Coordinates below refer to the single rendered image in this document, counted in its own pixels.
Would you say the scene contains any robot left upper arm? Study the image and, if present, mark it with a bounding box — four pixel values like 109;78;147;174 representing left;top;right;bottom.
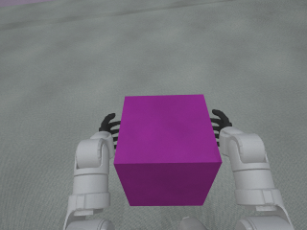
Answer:
65;218;115;230

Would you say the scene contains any right robot hand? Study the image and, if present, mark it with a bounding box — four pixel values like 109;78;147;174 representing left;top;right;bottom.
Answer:
210;109;232;147

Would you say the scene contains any left robot hand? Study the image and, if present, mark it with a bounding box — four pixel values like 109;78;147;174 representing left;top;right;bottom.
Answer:
99;113;121;149

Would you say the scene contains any carton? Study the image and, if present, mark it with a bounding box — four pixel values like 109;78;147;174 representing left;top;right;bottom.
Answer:
113;94;223;206

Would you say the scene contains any robot left forearm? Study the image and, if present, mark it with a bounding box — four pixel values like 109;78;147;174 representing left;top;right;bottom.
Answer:
62;131;115;230

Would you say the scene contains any right robot thigh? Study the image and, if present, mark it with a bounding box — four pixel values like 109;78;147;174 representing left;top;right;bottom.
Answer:
177;217;207;230

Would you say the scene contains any robot right forearm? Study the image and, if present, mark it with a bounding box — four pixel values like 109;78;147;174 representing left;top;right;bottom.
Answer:
219;126;295;230

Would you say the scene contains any robot right upper arm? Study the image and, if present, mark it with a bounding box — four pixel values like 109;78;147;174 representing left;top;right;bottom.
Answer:
235;215;293;230

